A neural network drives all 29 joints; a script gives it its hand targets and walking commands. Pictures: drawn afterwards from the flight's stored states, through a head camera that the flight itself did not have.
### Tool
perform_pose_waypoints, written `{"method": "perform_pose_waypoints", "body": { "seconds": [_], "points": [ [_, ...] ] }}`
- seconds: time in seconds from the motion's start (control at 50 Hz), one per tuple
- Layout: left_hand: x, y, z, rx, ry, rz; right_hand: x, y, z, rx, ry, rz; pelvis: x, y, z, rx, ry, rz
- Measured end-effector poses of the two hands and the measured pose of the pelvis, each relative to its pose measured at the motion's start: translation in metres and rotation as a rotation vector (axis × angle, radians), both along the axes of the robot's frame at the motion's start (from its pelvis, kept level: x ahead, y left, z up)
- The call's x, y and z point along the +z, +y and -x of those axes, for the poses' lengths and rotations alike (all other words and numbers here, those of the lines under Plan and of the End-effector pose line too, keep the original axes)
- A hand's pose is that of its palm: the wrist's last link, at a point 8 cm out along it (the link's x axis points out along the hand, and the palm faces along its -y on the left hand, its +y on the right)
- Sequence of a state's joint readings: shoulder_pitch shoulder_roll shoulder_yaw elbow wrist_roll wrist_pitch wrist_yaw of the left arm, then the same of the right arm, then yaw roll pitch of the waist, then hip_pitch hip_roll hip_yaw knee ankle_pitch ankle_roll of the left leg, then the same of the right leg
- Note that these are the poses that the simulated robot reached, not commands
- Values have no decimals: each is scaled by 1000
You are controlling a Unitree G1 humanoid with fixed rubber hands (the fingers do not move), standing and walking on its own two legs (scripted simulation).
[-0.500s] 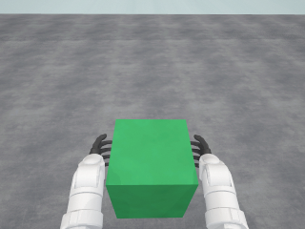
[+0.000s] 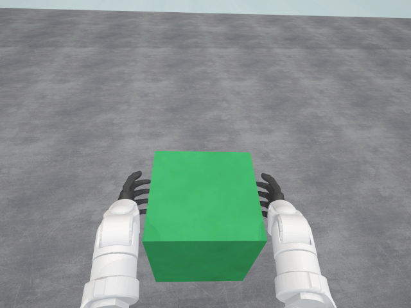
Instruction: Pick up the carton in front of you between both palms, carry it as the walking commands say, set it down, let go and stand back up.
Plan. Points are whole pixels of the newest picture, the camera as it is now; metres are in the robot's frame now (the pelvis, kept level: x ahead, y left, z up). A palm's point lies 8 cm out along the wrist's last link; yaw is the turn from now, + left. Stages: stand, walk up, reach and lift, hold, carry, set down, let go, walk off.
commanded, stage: hold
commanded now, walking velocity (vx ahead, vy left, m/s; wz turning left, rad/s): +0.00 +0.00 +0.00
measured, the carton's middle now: (201, 219) +0.32 +0.00 -0.03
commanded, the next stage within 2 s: set down in 0.78 s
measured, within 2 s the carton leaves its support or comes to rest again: neither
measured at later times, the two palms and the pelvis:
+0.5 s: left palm (127, 193) +0.33 +0.16 +0.05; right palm (268, 198) +0.32 -0.14 +0.05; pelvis +0.03 +0.02 +0.01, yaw -2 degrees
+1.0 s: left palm (135, 194) +0.33 +0.15 +0.04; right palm (274, 200) +0.32 -0.15 +0.04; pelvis +0.00 +0.00 +0.00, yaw -2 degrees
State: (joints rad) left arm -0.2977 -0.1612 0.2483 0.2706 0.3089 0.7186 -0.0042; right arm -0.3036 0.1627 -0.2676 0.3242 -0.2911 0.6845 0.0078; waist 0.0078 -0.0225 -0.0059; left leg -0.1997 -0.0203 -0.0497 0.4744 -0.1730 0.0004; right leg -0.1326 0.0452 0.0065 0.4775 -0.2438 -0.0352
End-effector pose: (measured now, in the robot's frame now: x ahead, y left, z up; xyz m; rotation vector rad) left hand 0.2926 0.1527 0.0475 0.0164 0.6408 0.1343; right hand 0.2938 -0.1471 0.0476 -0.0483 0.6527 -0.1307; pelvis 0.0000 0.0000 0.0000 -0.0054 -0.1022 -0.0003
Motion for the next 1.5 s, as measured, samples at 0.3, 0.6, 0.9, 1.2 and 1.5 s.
{"method": "perform_pose_waypoints", "body": {
  "seconds": [0.3,0.6,0.9,1.2,1.5],
  "points": [
    [0,5,-33,-43,22,-9,0,6,-17,-53,22,3,6,22,-28,-43,-8,-6],
    [-1,4,-33,-39,23,-12,-1,5,-20,-45,24,6,7,19,-31,-40,-7,-9],
    [1,-8,-24,-21,23,2,-2,-7,-10,-53,24,-16,4,6,-15,-37,-24,-13],
    [-66,2,-61,15,69,17,-64,3,-58,-25,70,-6,-18,0,11,-37,143,-6],
    [-210,11,-84,54,2,32,-212,12,-88,-11,3,-37,-83,10,22,-51,605,-15]
  ]
}}
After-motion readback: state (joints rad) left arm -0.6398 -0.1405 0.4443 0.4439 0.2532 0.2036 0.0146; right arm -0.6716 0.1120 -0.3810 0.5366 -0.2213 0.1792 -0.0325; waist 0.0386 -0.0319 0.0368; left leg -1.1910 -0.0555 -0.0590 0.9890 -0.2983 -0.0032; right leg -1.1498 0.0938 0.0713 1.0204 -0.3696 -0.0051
